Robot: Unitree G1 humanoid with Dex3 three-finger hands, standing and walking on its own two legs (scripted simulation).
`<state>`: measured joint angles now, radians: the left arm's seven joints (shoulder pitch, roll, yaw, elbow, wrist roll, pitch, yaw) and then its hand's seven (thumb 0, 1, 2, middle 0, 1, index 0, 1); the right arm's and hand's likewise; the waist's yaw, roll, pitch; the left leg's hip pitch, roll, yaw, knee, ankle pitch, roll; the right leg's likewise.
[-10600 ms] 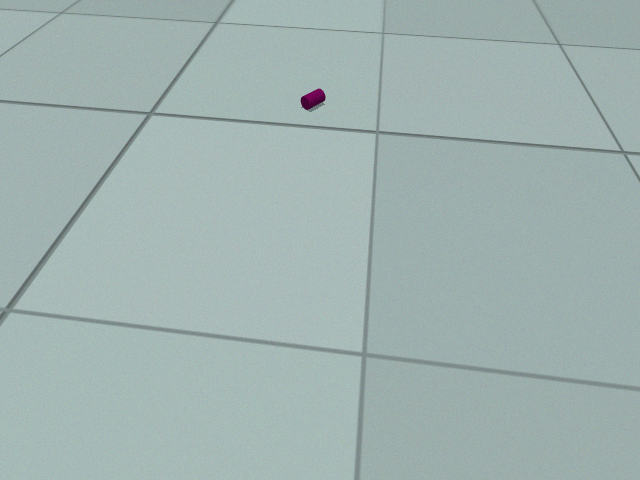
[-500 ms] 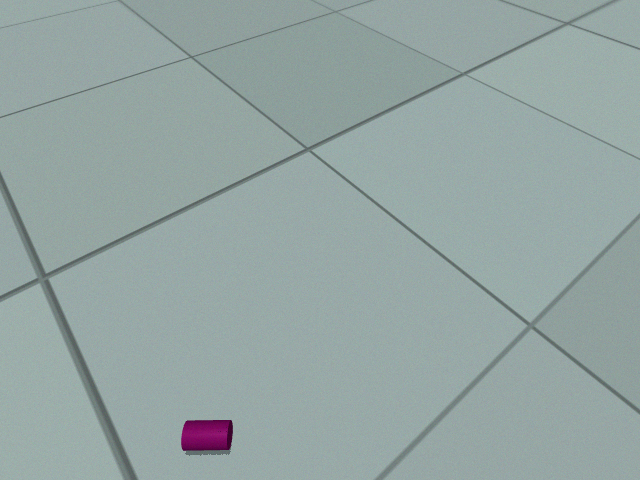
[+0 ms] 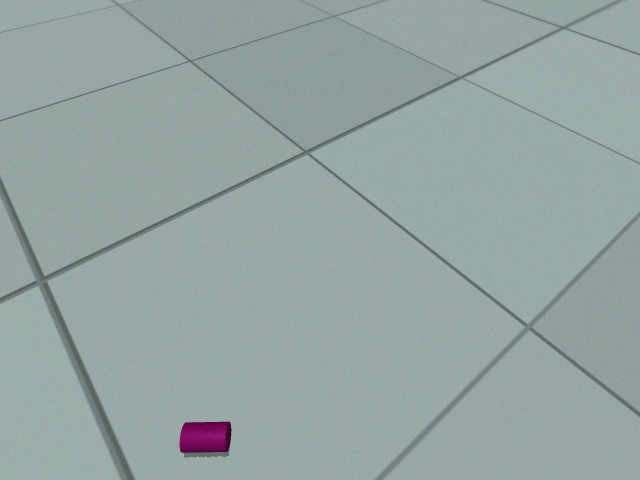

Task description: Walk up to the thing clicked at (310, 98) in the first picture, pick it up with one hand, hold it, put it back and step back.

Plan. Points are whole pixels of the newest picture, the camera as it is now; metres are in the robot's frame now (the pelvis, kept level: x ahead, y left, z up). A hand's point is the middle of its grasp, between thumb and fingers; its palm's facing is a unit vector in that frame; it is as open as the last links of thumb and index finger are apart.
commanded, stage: stand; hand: left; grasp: from above
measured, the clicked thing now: (206, 436) +0.37 +0.32 -0.75
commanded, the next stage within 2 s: rise first in 0.12 s
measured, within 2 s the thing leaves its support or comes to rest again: neither
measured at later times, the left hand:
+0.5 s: hand out of the picture +0.14 +0.26 -0.17, palm faces -0.03 -0.93 -0.36, open 9.6 cm
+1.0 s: hand out of the picture +0.11 +0.28 -0.24, palm faces -0.17 -0.86 -0.47, open 13.9 cm
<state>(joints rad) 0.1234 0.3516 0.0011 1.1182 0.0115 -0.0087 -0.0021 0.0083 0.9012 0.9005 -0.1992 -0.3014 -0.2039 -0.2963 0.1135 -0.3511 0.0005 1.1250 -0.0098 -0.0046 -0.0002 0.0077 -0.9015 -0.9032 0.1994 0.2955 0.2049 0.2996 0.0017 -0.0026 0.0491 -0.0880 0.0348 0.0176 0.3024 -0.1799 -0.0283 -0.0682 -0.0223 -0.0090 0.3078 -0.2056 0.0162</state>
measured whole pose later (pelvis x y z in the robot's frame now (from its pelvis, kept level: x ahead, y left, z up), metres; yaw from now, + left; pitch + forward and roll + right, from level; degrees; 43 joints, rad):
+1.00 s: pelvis -0.02 +0.01 -0.10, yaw +0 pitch +19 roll -2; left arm 0.24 0.33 0.16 0.49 0.28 0.16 -0.02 0.00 -0.51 0.94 -0.12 -1.02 -0.13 -1.01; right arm 0.18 -0.23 -0.03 0.57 0.00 -0.12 -0.01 0.01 -0.92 -0.91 0.20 0.30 0.20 0.30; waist -0.02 0.00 -0.12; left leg -0.97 0.04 -0.03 1.18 -0.54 -0.01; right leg -0.92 -0.02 -0.02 1.14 -0.55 0.03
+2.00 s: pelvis -0.11 +0.02 -0.42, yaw -6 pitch +32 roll -8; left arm -0.53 0.80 0.28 1.06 1.09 -0.47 0.16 0.00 -0.52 1.02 -0.10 -0.97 -0.09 -0.97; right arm 0.10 -0.28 -0.02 0.77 -0.09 -0.02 0.10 0.01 -0.90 -0.90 0.20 0.30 0.21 0.30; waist -0.05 -0.02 -0.06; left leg -2.20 0.03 -0.14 2.29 -0.66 -0.01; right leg -2.10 0.01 -0.05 2.23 -0.69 0.05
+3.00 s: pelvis -0.10 +0.02 -0.47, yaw -8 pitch +31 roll -9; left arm -0.72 0.92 0.31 1.34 1.32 -0.52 0.35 0.00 -0.51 0.99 -0.09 -1.01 -0.10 -1.01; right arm 0.01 -0.28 0.02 0.80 -0.20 0.06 0.14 0.00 -0.90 -0.90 0.20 0.30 0.20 0.30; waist -0.11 -0.06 -0.01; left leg -2.34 0.01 -0.19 2.49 -0.70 -0.03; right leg -2.23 0.03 -0.07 2.40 -0.72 0.06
